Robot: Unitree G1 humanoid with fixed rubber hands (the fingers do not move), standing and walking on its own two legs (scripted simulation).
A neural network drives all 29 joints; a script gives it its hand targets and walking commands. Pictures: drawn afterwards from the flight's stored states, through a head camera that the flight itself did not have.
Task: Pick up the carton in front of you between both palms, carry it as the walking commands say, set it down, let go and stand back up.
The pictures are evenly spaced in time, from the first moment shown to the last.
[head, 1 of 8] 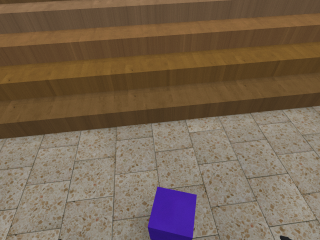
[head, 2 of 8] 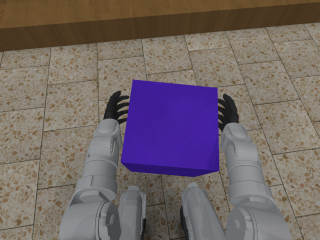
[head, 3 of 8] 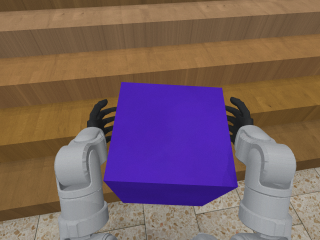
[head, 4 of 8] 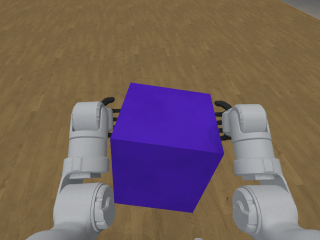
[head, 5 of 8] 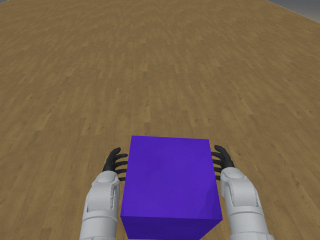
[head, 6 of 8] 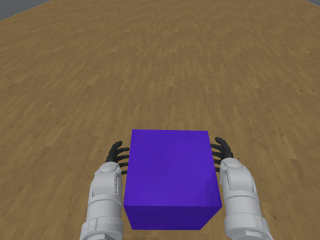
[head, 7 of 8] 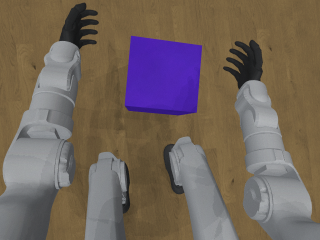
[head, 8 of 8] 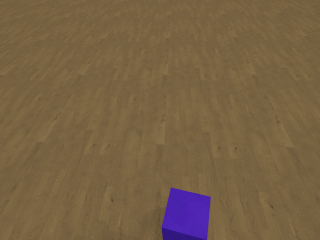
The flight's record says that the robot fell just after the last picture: no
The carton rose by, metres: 1.79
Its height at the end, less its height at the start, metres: +1.02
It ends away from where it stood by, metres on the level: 4.58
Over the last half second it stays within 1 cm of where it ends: yes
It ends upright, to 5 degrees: yes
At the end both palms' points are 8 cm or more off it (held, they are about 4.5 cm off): yes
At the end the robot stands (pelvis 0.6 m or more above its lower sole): yes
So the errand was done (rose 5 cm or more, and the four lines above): yes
